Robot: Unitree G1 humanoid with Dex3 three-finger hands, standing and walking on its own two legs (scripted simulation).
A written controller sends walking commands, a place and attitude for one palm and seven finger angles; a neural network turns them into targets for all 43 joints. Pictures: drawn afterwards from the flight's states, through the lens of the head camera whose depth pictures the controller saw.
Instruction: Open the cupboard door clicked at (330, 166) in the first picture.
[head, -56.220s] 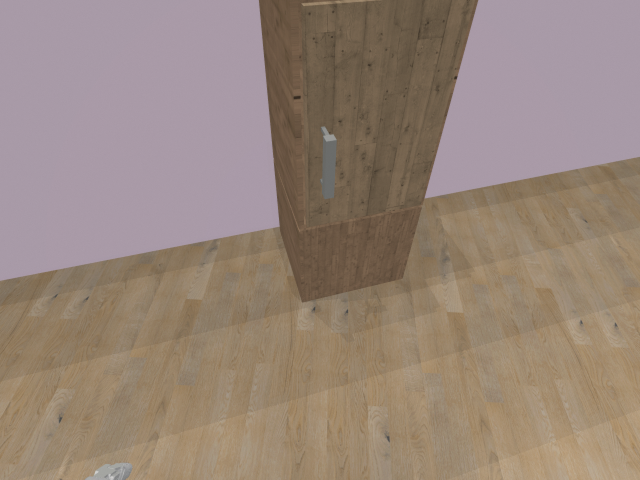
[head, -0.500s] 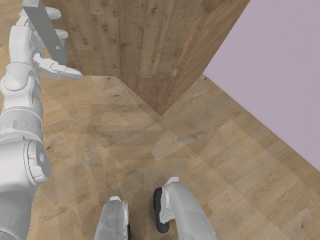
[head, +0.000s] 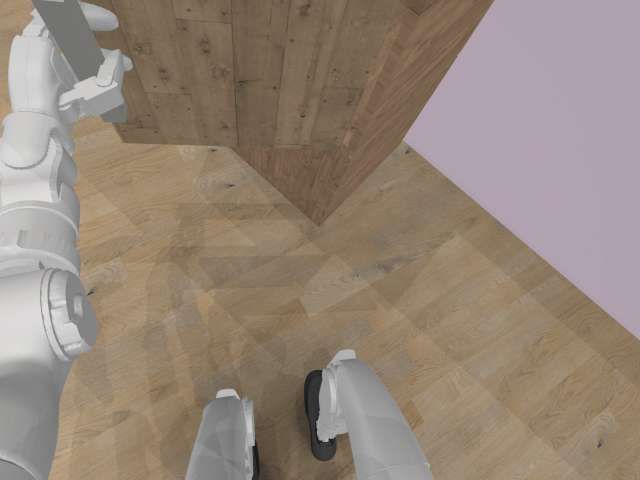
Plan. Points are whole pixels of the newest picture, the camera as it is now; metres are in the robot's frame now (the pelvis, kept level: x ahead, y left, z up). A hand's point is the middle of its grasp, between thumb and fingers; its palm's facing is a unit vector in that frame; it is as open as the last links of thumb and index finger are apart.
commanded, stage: close the thumb around the handle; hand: left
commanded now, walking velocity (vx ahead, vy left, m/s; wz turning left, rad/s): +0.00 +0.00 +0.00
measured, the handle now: (91, 46) +0.60 +0.20 +0.04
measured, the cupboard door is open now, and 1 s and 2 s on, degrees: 45 72 92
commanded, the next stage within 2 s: pull the door open along its arc in 0.10 s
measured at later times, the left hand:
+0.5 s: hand (110, 95) +0.54 +0.18 +0.04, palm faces -0.05 -1.00 -0.02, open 5.9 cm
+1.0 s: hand (170, 210) +0.41 +0.12 +0.04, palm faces +0.36 -0.93 +0.05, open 6.3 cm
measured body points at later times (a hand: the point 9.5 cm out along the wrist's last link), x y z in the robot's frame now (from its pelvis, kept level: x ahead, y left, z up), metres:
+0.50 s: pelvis +0.01 +0.00 +0.01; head +0.20 +0.02 +0.42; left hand +0.54 +0.23 +0.04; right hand +0.02 -0.26 -0.09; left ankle -0.03 +0.08 -0.60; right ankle +0.09 -0.11 -0.60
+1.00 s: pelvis +0.02 -0.01 +0.03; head +0.15 +0.00 +0.46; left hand +0.38 +0.16 +0.04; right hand +0.17 -0.24 -0.09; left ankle -0.03 +0.08 -0.60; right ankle +0.09 -0.11 -0.60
